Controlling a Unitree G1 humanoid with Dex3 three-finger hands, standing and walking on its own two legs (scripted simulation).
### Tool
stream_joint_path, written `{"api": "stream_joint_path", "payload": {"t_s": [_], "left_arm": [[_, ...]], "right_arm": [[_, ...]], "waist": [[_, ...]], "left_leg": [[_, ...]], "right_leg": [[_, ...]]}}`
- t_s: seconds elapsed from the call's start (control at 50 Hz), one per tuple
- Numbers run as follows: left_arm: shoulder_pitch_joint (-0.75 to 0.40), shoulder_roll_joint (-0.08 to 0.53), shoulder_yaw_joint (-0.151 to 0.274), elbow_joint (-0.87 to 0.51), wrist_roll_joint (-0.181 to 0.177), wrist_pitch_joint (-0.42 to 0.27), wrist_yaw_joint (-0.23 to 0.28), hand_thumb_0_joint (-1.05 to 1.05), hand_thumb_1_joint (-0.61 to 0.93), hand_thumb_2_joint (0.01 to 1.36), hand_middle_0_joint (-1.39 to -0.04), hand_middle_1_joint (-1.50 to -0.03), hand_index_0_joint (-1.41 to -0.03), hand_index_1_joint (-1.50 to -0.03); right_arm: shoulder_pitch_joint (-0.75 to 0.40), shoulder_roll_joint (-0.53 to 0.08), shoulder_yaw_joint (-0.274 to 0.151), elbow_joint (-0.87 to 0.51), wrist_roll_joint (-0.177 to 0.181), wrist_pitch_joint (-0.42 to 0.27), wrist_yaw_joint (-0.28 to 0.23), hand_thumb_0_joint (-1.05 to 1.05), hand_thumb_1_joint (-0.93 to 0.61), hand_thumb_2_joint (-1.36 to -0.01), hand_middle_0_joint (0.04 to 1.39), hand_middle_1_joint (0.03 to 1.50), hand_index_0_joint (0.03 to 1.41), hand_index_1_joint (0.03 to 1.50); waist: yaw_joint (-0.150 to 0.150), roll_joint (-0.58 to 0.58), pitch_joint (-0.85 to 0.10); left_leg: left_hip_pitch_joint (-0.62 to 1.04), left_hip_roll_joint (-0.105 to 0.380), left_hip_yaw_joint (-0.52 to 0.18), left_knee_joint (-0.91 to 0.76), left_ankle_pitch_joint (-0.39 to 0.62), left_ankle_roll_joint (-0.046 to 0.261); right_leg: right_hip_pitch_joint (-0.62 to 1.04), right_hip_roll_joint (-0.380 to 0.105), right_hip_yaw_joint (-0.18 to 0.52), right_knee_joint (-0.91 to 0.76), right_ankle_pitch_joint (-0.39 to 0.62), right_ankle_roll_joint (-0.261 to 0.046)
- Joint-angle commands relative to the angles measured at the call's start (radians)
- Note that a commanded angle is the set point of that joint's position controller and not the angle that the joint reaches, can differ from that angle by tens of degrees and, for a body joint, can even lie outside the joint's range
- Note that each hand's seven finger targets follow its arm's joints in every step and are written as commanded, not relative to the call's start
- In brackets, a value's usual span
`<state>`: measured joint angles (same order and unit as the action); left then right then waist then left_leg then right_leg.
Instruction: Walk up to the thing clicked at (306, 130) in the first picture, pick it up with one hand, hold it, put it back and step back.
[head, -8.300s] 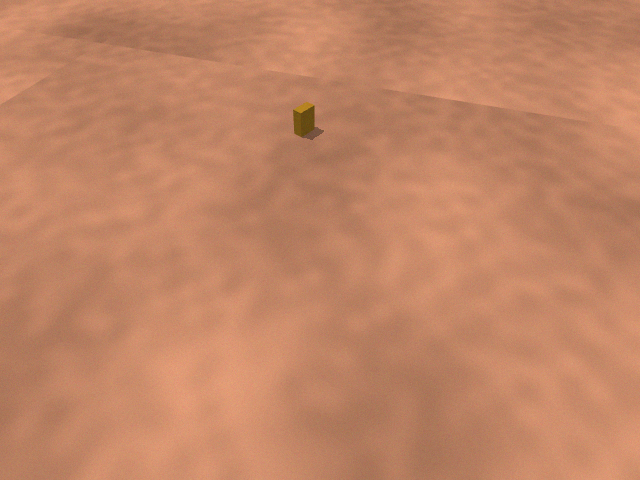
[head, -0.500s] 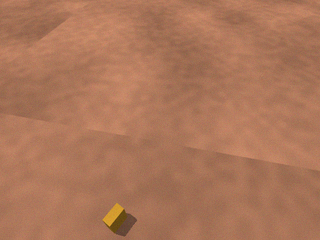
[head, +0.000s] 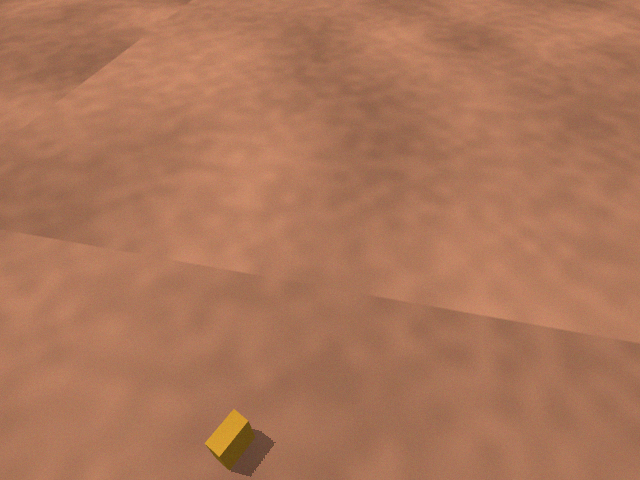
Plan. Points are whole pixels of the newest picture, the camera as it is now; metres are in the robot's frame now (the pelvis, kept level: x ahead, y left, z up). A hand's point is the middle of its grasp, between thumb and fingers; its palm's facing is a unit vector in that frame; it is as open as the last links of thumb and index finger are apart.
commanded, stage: stand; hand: left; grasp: from the side
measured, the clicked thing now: (231, 440) +0.38 +0.26 -0.71
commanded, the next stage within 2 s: go down in 0.84 s
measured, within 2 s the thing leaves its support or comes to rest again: neither
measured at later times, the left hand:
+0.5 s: hand out of the picture +0.07 +0.25 -0.15, palm faces -0.04 -0.93 -0.36, open 7.4 cm
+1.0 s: hand out of the picture +0.09 +0.25 -0.15, palm faces +0.00 -0.94 -0.35, open 7.6 cm
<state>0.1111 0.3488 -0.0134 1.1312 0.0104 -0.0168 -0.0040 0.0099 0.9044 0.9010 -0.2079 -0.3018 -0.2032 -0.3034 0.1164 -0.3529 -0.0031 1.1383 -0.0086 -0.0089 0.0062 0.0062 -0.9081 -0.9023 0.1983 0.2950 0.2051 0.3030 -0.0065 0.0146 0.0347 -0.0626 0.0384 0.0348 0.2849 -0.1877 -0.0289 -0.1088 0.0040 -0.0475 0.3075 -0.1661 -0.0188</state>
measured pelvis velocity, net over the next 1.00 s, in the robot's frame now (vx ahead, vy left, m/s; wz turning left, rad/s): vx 0.00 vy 0.00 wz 0.01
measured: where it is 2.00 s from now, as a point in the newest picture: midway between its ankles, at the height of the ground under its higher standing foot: outside the picture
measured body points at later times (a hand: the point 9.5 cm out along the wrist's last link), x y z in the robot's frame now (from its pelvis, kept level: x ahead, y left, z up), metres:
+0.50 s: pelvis +0.00 +0.00 +0.00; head +0.00 -0.01 +0.45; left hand +0.08 +0.30 -0.13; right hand +0.07 -0.30 -0.14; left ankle -0.02 +0.14 -0.75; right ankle +0.00 -0.10 -0.75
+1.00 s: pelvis +0.00 +0.00 +0.00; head +0.01 -0.01 +0.45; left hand +0.09 +0.30 -0.13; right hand +0.07 -0.30 -0.14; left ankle -0.02 +0.14 -0.75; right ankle +0.00 -0.10 -0.75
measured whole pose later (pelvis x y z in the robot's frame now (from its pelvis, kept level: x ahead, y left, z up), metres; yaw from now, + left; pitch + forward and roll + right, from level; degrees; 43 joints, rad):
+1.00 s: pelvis +0.00 +0.00 +0.00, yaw +0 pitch -1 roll +0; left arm 0.11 0.34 0.01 1.08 -0.01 -0.02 0.01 0.01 0.88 0.88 -0.20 -0.28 -0.19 -0.28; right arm 0.16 -0.35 0.00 1.05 0.02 -0.01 -0.01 0.01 -0.91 -0.91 0.20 0.30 0.20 0.30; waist -0.01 0.02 0.04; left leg -0.11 0.04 0.03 0.33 -0.20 -0.03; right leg -0.15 0.00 -0.06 0.35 -0.18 -0.02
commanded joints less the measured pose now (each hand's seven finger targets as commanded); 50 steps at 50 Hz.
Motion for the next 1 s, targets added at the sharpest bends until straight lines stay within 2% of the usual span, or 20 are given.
{"api": "stream_joint_path", "payload": {"t_s": [0.0, 0.1, 0.16, 0.32, 0.5, 0.68, 0.8, 0.9, 0.92, 0.94, 0.96, 0.98], "left_arm": [[-0.046, 0.224, 0.05, -0.063, -0.003, -0.018, 0.017, 0.0, 0.9, 0.9, -0.2, -0.3, -0.2, -0.301], [-0.045, 0.225, 0.05, -0.063, -0.001, -0.019, 0.017, 0.0, 0.9, 0.9, -0.2, -0.3, -0.2, -0.301], [-0.04, 0.223, 0.049, -0.061, -0.002, -0.017, 0.016, 0.0, 0.9, 0.9, -0.2, -0.3, -0.2, -0.301], [-0.041, 0.224, 0.05, -0.064, -0.003, -0.018, 0.014, 0.0, 0.9, 0.9, -0.2, -0.3, -0.2, -0.301], [-0.032, 0.218, 0.049, -0.058, -0.002, -0.019, 0.015, 0.0, 0.9, 0.9, -0.2, -0.3, -0.2, -0.301], [-0.037, 0.225, 0.051, -0.06, -0.002, -0.018, 0.015, 0.0, 0.9, 0.9, -0.2, -0.3, -0.2, -0.301], [-0.037, 0.222, 0.049, -0.059, -0.003, -0.017, 0.015, 0.0, 0.9, 0.9, -0.2, -0.3, -0.2, -0.301], [-0.031, 0.223, 0.05, -0.059, -0.002, -0.017, 0.015, 0.0, 0.9, 0.9, -0.2, -0.3, -0.2, -0.301], [-0.035, 0.218, 0.049, -0.058, -0.002, -0.018, 0.015, 0.0, 0.82, 0.82, -0.218, -0.22, -0.189, -0.221], [-0.385, 0.029, 0.048, -0.409, -0.05, -0.1, 0.027, 0.0, 0.74, 0.74, -0.138, -0.14, -0.109, -0.141], [-0.455, 0.104, 0.078, -0.326, -0.043, -0.087, 0.033, 0.0, 0.66, 0.66, -0.058, -0.06, -0.031, -0.061], [-0.281, 0.214, 0.153, -0.148, -0.021, -0.046, 0.041, 0.0, 0.58, 0.58, -0.011, -0.011, -0.019, -0.002]], "right_arm": [[-0.032, -0.206, -0.035, -0.062, -0.005, -0.019, -0.015, 0.0, -0.9, -0.9, 0.2, 0.3, 0.2, 0.3], [-0.034, -0.202, -0.035, -0.064, -0.005, -0.017, -0.015, 0.0, -0.9, -0.9, 0.2, 0.3, 0.2, 0.3], [-0.035, -0.202, -0.034, -0.062, -0.003, -0.017, -0.015, 0.0, -0.9, -0.9, 0.2, 0.3, 0.2, 0.3], [-0.03, -0.204, -0.033, -0.065, -0.005, -0.021, -0.016, 0.0, -0.9, -0.9, 0.2, 0.3, 0.2, 0.3], [-0.03, -0.21, -0.034, -0.065, -0.004, -0.018, -0.014, 0.0, -0.9, -0.9, 0.2, 0.3, 0.2, 0.3], [-0.023, -0.205, -0.032, -0.068, -0.005, -0.02, -0.017, 0.0, -0.9, -0.9, 0.2, 0.3, 0.2, 0.3], [-0.023, -0.203, -0.031, -0.065, -0.004, -0.019, -0.016, 0.0, -0.9, -0.9, 0.2, 0.3, 0.2, 0.3], [-0.026, -0.206, -0.034, -0.067, -0.002, -0.018, -0.015, 0.0, -0.9, -0.9, 0.2, 0.3, 0.2, 0.3], [-0.024, -0.205, -0.034, -0.065, -0.003, -0.018, -0.015, 0.0, -0.891, -0.914, 0.204, 0.302, 0.202, 0.302], [-0.016, -0.031, 0.01, -0.344, 0.067, -0.069, -0.035, 0.0, -0.971, -0.927, 0.199, 0.299, 0.2, 0.299], [0.034, -0.065, 0.004, -0.289, 0.068, -0.069, -0.045, 0.0, -0.985, -0.926, 0.199, 0.3, 0.2, 0.3], [0.056, -0.1, -0.011, -0.276, 0.064, -0.059, -0.05, 0.0, -1.012, -0.936, 0.198, 0.3, 0.2, 0.3]], "waist": [[0.002, -0.023, -0.062], [0.002, -0.03, -0.064], [0.006, -0.014, -0.04], [0.005, -0.011, -0.061], [0.007, -0.016, -0.046], [0.003, -0.015, -0.071], [0.006, -0.019, -0.039], [0.005, -0.013, -0.053], [0.006, -0.021, -0.046], [-0.113, 0.02, 0.045], [-0.075, -0.046, -0.006], [-0.05, -0.056, -0.003]], "left_leg": [[-0.006, 0.113, -0.086, -0.034, 0.142, 0.037], [-0.003, 0.111, -0.084, -0.03, 0.139, 0.036], [-0.02, 0.111, -0.09, -0.04, 0.104, 0.035], [-0.005, 0.115, -0.087, -0.037, 0.146, 0.036], [-0.013, 0.111, -0.089, -0.037, 0.1, 0.039], [0.009, 0.117, -0.085, -0.032, 0.145, 0.039], [-0.014, 0.113, -0.089, -0.042, 0.123, 0.037], [-0.003, 0.113, -0.086, -0.037, 0.124, 0.037], [-0.011, 0.111, -0.086, -0.036, 0.121, 0.036], [-0.162, -0.053, 0.033, 0.048, -0.002, 0.049], [-0.162, -0.047, 0.025, 0.065, -0.01, 0.056], [-0.191, -0.053, 0.026, 0.079, -0.029, 0.056]], "right_leg": [[0.019, -0.143, 0.126, -0.044, 0.175, -0.006], [0.018, -0.142, 0.124, -0.046, 0.176, -0.005], [0.008, -0.14, 0.123, -0.05, 0.131, -0.005], [0.016, -0.142, 0.127, -0.04, 0.173, -0.009], [0.007, -0.139, 0.127, -0.054, 0.136, -0.005], [0.014, -0.144, 0.128, -0.035, 0.183, -0.009], [0.004, -0.138, 0.125, -0.045, 0.154, -0.006], [0.007, -0.137, 0.125, -0.043, 0.158, -0.008], [0.013, -0.138, 0.126, -0.047, 0.158, -0.007], [-0.192, -0.027, 0.051, 0.006, 0.057, 0.013], [-0.128, -0.025, 0.036, 0.012, 0.018, 0.021], [-0.138, -0.018, 0.024, 0.024, -0.028, 0.011]]}}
